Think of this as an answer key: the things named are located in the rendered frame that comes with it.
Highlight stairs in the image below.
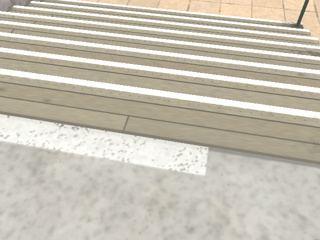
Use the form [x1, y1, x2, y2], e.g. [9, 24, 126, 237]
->
[0, 0, 320, 112]

